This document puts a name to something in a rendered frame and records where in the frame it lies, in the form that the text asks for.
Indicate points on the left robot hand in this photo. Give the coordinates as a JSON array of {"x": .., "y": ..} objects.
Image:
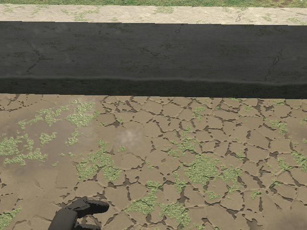
[{"x": 66, "y": 218}]

